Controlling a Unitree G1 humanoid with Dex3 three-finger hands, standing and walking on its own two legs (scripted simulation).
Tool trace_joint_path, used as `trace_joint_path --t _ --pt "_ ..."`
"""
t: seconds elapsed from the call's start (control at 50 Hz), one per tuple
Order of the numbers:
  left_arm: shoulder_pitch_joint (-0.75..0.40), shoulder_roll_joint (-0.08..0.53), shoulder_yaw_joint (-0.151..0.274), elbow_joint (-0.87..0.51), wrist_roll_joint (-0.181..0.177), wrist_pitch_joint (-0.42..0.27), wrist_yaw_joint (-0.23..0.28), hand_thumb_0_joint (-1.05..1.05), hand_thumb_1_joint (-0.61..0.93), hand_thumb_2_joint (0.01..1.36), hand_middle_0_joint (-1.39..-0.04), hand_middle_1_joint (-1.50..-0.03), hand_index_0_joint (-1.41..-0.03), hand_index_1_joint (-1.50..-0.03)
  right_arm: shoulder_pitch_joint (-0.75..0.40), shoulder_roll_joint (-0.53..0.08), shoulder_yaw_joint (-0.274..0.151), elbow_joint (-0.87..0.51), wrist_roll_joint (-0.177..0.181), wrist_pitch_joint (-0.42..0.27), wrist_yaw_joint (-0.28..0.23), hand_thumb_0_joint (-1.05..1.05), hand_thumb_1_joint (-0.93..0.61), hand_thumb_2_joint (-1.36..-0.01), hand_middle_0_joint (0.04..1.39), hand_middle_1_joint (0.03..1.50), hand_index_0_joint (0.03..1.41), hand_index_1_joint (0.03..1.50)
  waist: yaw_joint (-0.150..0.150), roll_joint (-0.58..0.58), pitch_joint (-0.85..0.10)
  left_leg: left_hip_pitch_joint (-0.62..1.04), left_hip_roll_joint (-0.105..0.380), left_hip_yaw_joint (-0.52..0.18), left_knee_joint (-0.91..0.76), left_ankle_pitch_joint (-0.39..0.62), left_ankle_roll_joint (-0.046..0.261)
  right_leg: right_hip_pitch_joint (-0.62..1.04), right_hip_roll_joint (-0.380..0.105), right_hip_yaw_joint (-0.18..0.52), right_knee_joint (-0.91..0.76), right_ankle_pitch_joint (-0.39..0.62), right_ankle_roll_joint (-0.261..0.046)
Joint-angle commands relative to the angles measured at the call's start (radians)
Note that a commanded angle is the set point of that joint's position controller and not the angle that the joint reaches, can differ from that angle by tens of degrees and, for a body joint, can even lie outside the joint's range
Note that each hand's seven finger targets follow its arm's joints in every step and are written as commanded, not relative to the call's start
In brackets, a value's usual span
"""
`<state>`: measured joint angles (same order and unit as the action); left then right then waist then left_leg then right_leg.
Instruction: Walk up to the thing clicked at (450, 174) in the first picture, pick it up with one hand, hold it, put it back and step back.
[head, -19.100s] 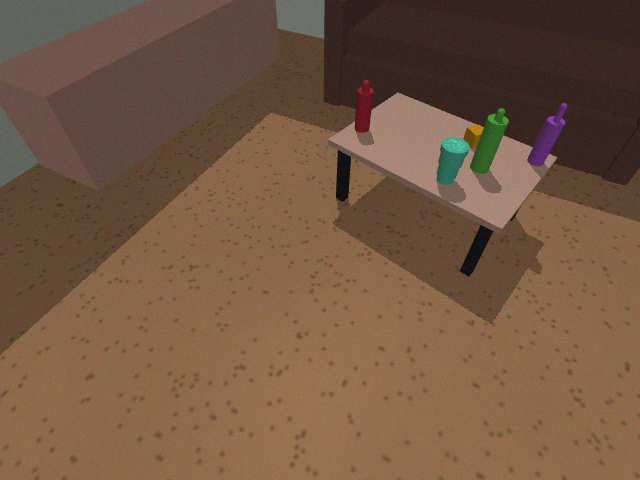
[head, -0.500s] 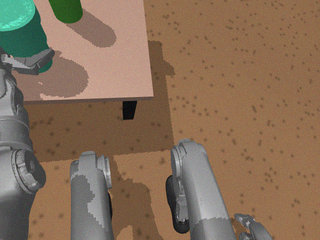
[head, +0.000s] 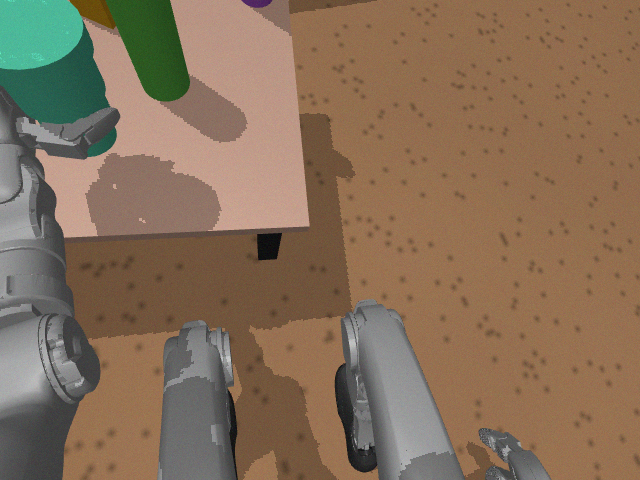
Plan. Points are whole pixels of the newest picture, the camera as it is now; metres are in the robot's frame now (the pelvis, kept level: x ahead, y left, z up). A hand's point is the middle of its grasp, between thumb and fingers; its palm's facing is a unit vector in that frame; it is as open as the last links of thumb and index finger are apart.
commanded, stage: settle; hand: left
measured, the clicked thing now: (61, 90) +0.54 +0.24 +0.02
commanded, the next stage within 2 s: lift in 0.50 s
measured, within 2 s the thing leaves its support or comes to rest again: neither
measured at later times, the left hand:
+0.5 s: hand (54, 76) +0.53 +0.23 +0.05, palm faces +0.23 -0.97 -0.05, open 10.5 cm
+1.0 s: hand (29, 64) +0.51 +0.23 +0.10, palm faces +0.23 -0.97 -0.05, open 10.5 cm
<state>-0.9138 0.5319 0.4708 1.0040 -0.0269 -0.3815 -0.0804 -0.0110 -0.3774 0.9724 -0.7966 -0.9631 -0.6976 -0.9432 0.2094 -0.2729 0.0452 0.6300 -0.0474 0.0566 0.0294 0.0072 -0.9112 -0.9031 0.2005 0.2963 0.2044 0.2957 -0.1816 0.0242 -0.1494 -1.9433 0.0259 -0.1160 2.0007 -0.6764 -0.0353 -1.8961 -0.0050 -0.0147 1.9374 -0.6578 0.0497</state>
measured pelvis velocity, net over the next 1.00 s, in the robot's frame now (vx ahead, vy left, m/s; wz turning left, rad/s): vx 0.02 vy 0.00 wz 0.02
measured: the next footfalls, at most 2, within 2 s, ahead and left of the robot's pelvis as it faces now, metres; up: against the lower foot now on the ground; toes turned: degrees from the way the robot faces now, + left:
none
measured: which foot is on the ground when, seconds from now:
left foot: down 0.00-1.00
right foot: down 0.00-1.00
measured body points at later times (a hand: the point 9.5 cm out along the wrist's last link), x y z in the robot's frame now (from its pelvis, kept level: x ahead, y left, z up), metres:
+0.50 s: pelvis +0.01 +0.00 +0.04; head +0.22 +0.03 +0.44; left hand +0.52 +0.28 +0.06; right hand +0.08 -0.27 -0.08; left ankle +0.07 +0.13 -0.43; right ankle +0.09 -0.14 -0.43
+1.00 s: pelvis +0.02 +0.00 +0.09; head +0.21 +0.04 +0.50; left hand +0.49 +0.28 +0.10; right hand +0.10 -0.26 -0.03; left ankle +0.07 +0.13 -0.43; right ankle +0.09 -0.14 -0.43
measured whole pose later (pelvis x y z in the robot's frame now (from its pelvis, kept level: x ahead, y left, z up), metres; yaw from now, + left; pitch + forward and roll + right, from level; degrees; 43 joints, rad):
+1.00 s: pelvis +0.02 +0.00 +0.09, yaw +1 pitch +32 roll -5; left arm -0.72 0.39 0.40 0.85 -0.05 -0.38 -0.03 -0.01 -0.37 0.97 -0.78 -0.98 -0.69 -0.96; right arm 0.21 -0.23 0.01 0.66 -0.04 0.03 0.02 0.01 -0.92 -0.91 0.20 0.30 0.20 0.30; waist -0.14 0.03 -0.15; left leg -1.61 0.04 -0.10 1.70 -0.64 -0.03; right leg -1.57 -0.01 -0.02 1.63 -0.62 0.04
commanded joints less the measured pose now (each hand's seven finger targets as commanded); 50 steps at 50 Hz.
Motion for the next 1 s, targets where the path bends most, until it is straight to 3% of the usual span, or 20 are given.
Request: trace_joint_path --t 0.0,0.02,0.12,0.18,0.24,0.28,0.32,0.4,0.46,0.5,0.52,0.56,0.64,0.66,0.72,0.78,0.8,0.88,0.96,0.98 --pt "-0.45 0.262 0.022 -0.282 -0.023 -0.097 -0.001 0.0 0.137 1.188 -1.233 -1.353 -1.256 -1.347 0.183 -0.193 -0.076 -0.033 -0.002 -0.014 -0.014 0.0 -0.895 -0.896 0.2 0.3 0.2 0.3 0.001 0.208 -0.673 0.531 0.0 0.046 -0.277 0.207 0.053 0.344 0.012 -0.048 -0.238 0.209 -0.087" --pt "-0.445 0.274 0.025 -0.299 -0.021 -0.097 0.0 0.0 0.141 1.193 -1.235 -1.353 -1.257 -1.348 0.181 -0.191 -0.074 -0.038 -0.003 -0.014 -0.013 0.0 -0.891 -0.895 0.2 0.3 0.2 0.3 0.016 0.224 -0.7 0.55 -0.001 0.05 -0.283 0.231 0.051 0.368 0.01 -0.045 -0.238 0.228 -0.087" --pt "-0.493 0.262 0.026 -0.378 -0.045 -0.104 0.003 0.0 0.189 1.214 -1.235 -1.357 -1.255 -1.353 0.183 -0.191 -0.076 -0.035 0.001 -0.02 -0.018 0.0 -0.893 -0.896 0.2 0.3 0.2 0.3 0.014 0.251 -0.766 0.639 -0.001 0.043 -0.298 0.313 0.049 0.392 0.008 -0.042 -0.251 0.283 -0.089" --pt "-0.48 0.28 0.039 -0.38 -0.038 -0.105 0.012 0.0 0.197 1.235 -1.237 -1.363 -1.254 -1.363 0.194 -0.186 -0.078 -0.024 -0.004 -0.022 -0.02 0.0 -0.896 -0.898 0.2 0.3 0.2 0.3 0.014 0.255 -0.785 0.672 0.0 0.048 -0.298 0.351 0.052 0.415 0.009 -0.038 -0.268 0.312 -0.086" --pt "-0.477 0.266 0.032 -0.387 -0.045 -0.108 0.012 0.0 0.19 1.243 -1.235 -1.367 -1.252 -1.368 0.18 -0.18 -0.075 -0.031 -0.003 -0.025 -0.021 0.0 -0.895 -0.898 0.2 0.3 0.2 0.3 0.016 0.24 -0.793 0.674 -0.003 0.05 -0.316 0.347 0.054 0.453 0.009 -0.036 -0.288 0.313 -0.085" --pt "-0.468 0.247 0.014 -0.359 -0.043 -0.106 0.008 0.0 0.2 1.259 -1.24 -1.376 -1.257 -1.378 0.197 -0.18 -0.078 0.0 -0.003 -0.021 -0.019 0.0 -0.894 -0.899 0.2 0.3 0.2 0.3 0.008 0.246 -0.737 0.663 -0.003 0.047 -0.337 0.306 0.051 0.43 0.01 -0.037 -0.298 0.275 -0.088" --pt "-0.474 0.249 0.024 -0.371 -0.045 -0.108 0.012 0.0 0.203 1.254 -1.238 -1.373 -1.256 -1.373 0.195 -0.179 -0.078 -0.004 -0.004 -0.022 -0.018 0.0 -0.894 -0.898 0.2 0.3 0.2 0.3 0.017 0.266 -0.751 0.703 0.0 0.042 -0.348 0.332 0.047 0.413 0.007 -0.039 -0.302 0.287 -0.092" --pt "-0.438 0.221 0.015 -0.316 -0.047 -0.104 0.014 0.0 0.21 1.261 -1.243 -1.374 -1.261 -1.375 0.175 -0.169 -0.078 -0.027 -0.001 -0.03 -0.02 0.0 -0.894 -0.899 0.2 0.3 0.2 0.3 0.005 0.181 -0.733 0.633 -0.003 0.063 -0.344 0.313 0.063 0.52 0.012 -0.028 -0.345 0.314 -0.079" --pt "-0.412 0.227 0.008 -0.289 -0.039 -0.109 0.01 0.0 0.207 1.254 -1.238 -1.372 -1.259 -1.37 0.188 -0.168 -0.083 0.006 -0.003 -0.027 -0.019 0.0 -0.889 -0.896 0.2 0.3 0.2 0.3 0.008 0.186 -0.668 0.614 -0.004 0.062 -0.369 0.23 0.06 0.483 0.011 -0.028 -0.364 0.236 -0.081" --pt "-0.442 0.246 0.022 -0.34 -0.043 -0.119 0.015 0.0 0.207 1.241 -1.228 -1.357 -1.248 -1.355 0.176 -0.17 -0.084 -0.014 0.0 -0.03 -0.022 0.0 -0.893 -0.897 0.2 0.3 0.2 0.3 0.026 0.195 -0.719 0.671 -0.002 0.056 -0.385 0.264 0.057 0.498 0.012 -0.033 -0.365 0.257 -0.085" --pt "-0.436 0.227 0.011 -0.326 -0.042 -0.119 0.014 0.0 0.221 1.244 -1.228 -1.358 -1.249 -1.355 0.178 -0.168 -0.084 -0.016 0.002 -0.03 -0.02 0.0 -0.891 -0.897 0.2 0.3 0.2 0.3 0.012 0.197 -0.712 0.673 -0.001 0.054 -0.389 0.269 0.055 0.502 0.012 -0.036 -0.364 0.262 -0.085" --pt "-0.424 0.242 0.032 -0.331 -0.048 -0.122 0.015 0.0 0.232 1.259 -1.248 -1.375 -1.268 -1.373 0.18 -0.168 -0.084 -0.017 0.002 -0.033 -0.021 0.0 -0.895 -0.898 0.2 0.3 0.2 0.3 0.017 0.171 -0.75 0.672 -0.002 0.06 -0.374 0.317 0.062 0.55 0.014 -0.03 -0.372 0.315 -0.079" --pt "-0.434 0.242 0.021 -0.366 -0.038 -0.131 0.021 0.0 0.173 1.217 -1.262 -1.41 -1.297 -1.392 0.181 -0.161 -0.084 -0.014 -0.003 -0.035 -0.02 0.0 -0.927 -0.906 0.199 0.3 0.2 0.3 0.031 0.205 -0.761 0.714 -0.002 0.066 -0.394 0.338 0.06 0.565 0.013 -0.021 -0.391 0.326 -0.081" --pt "-0.398 0.227 0.018 -0.328 -0.04 -0.128 0.021 0.0 0.179 1.213 -1.245 -1.396 -1.281 -1.377 0.187 -0.164 -0.088 0.004 -0.002 -0.031 -0.02 0.0 -0.922 -0.904 0.199 0.3 0.2 0.3 0.035 0.217 -0.723 0.719 -0.003 0.061 -0.412 0.308 0.055 0.539 0.013 -0.026 -0.392 0.29 -0.085" --pt "-0.407 0.218 0.014 -0.404 -0.045 -0.136 0.032 0.0 0.156 1.209 -1.226 -1.385 -1.262 -1.368 0.182 -0.163 -0.089 -0.009 -0.001 -0.032 -0.018 0.0 -0.923 -0.905 0.199 0.3 0.2 0.3 0.041 0.233 -0.751 0.775 -0.001 0.053 -0.439 0.329 0.049 0.55 0.014 -0.034 -0.405 0.294 -0.089" --pt "-0.354 0.197 0.006 -0.426 -0.043 -0.126 0.038 0.0 0.162 1.202 -1.231 -1.383 -1.267 -1.364 0.172 -0.161 -0.094 -0.03 0.003 -0.035 -0.019 0.0 -0.929 -0.906 0.199 0.299 0.2 0.299 0.039 0.213 -0.802 0.836 0.001 0.051 -0.454 0.406 0.051 0.615 0.013 -0.036 -0.429 0.362 -0.086" --pt "-0.363 0.178 -0.014 -0.434 -0.045 -0.123 0.034 0.0 0.139 1.198 -1.225 -1.381 -1.262 -1.362 0.17 -0.155 -0.09 -0.024 0.002 -0.036 -0.02 0.0 -0.929 -0.906 0.2 0.3 0.2 0.3 0.035 0.225 -0.782 0.827 0.001 0.055 -0.451 0.412 0.052 0.623 0.013 -0.033 -0.432 0.375 -0.085" --pt "-0.302 0.156 -0.016 -0.487 -0.054 -0.114 0.048 0.0 0.152 1.193 -1.213 -1.372 -1.251 -1.352 0.173 -0.152 -0.097 -0.01 0.004 -0.039 -0.022 0.0 -0.927 -0.905 0.2 0.3 0.2 0.3 0.052 0.219 -0.763 0.885 0.004 0.049 -0.497 0.431 0.048 0.649 0.013 -0.038 -0.471 0.38 -0.086" --pt "-0.219 0.113 -0.029 -0.468 -0.065 -0.108 0.065 0.0 0.151 1.209 -1.215 -1.382 -1.255 -1.362 0.171 -0.146 -0.103 0.012 0.011 -0.042 -0.025 0.0 -0.922 -0.904 0.2 0.299 0.2 0.3 0.054 0.183 -0.683 0.889 0.005 0.046 -0.552 0.38 0.048 0.685 0.013 -0.041 -0.524 0.349 -0.085" --pt "-0.209 0.085 -0.051 -0.502 -0.066 -0.111 0.065 0.0 0.166 1.219 -1.218 -1.388 -1.257 -1.368 0.163 -0.143 -0.104 0.001 0.011 -0.045 -0.024 0.0 -0.921 -0.904 0.2 0.3 0.2 0.3 0.05 0.182 -0.688 0.905 0.006 0.046 -0.561 0.4 0.046 0.702 0.015 -0.043 -0.53 0.366 -0.085"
